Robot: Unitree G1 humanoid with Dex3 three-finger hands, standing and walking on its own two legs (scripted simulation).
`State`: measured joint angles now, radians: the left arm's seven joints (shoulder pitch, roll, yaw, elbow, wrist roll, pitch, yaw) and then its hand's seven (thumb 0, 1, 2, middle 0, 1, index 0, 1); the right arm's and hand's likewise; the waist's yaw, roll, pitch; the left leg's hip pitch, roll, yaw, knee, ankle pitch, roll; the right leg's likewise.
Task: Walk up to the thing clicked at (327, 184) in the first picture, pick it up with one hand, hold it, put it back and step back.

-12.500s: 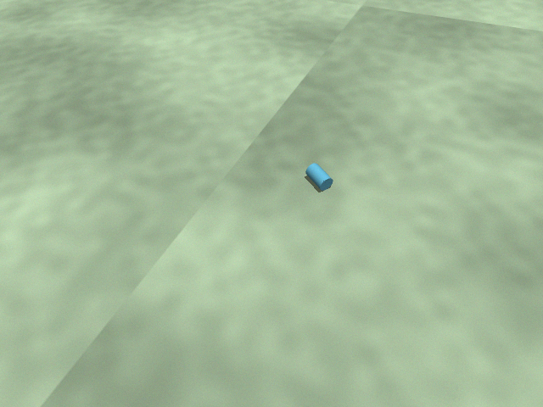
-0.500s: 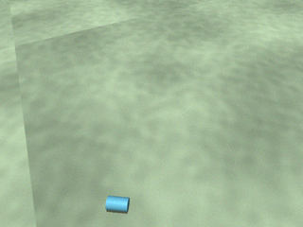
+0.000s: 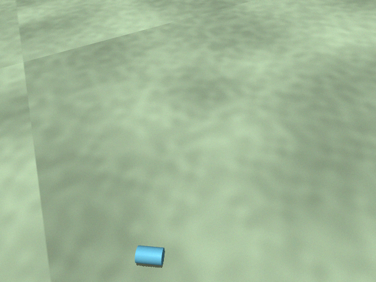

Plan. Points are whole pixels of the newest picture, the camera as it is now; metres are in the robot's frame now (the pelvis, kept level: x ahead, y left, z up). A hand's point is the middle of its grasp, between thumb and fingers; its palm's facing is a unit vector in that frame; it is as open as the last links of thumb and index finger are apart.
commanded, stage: walk up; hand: left
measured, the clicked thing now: (150, 255) +0.36 +0.25 -0.75
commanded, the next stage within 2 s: stand in 0.18 s
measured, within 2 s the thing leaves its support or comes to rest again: neither
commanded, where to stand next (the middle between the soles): +0.04 +0.01 m, yaw +0 degrees
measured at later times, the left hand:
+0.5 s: hand out of the picture +0.09 +0.24 -0.16, palm faces -0.03 -0.95 -0.32, open 7.4 cm
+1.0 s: hand out of the picture +0.10 +0.24 -0.15, palm faces -0.02 -0.94 -0.35, open 7.4 cm
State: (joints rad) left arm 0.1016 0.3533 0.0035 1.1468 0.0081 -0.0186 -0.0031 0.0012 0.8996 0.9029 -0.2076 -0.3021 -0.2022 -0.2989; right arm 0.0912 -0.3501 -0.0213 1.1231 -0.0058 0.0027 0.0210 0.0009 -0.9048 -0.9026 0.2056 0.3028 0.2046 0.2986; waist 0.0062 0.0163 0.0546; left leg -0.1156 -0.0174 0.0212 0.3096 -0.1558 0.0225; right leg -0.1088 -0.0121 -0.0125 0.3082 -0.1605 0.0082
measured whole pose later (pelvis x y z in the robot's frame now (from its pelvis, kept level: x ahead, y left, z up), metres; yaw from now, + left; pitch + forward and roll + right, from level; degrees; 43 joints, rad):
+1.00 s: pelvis +0.03 -0.02 +0.00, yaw +0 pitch -2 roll +0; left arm 0.11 0.35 -0.01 1.13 0.00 -0.01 0.00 0.00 0.90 0.90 -0.21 -0.30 -0.20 -0.30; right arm 0.10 -0.35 0.00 1.14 -0.01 -0.01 0.00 0.00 -0.90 -0.90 0.21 0.30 0.21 0.30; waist 0.00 0.01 0.04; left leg -0.08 0.00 0.01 0.28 -0.18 0.00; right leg -0.07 0.01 -0.02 0.29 -0.19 -0.01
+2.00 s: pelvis +0.03 -0.03 +0.00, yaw +0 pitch -2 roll +0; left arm 0.12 0.35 -0.01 1.13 0.00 -0.01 0.00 0.00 0.90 0.90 -0.21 -0.30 -0.20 -0.30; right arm 0.12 -0.35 0.01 1.13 -0.01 -0.01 0.00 0.00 -0.90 -0.90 0.21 0.30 0.21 0.30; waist 0.00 0.01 0.04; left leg -0.07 0.02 0.01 0.29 -0.18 -0.02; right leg -0.07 0.02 -0.02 0.29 -0.19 -0.03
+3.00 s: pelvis +0.00 -0.01 -0.07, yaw +0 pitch +14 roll -1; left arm 0.10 0.30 0.13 0.79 0.24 0.07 0.02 0.00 -0.34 0.92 -0.16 -0.99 -0.16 -0.98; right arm 0.23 -0.25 -0.05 0.64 0.02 -0.07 -0.01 0.00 -0.92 -0.91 0.21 0.30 0.20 0.30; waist -0.02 0.00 -0.09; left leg -0.77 0.00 0.00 0.98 -0.46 0.01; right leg -0.75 0.00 -0.03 0.97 -0.47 -0.01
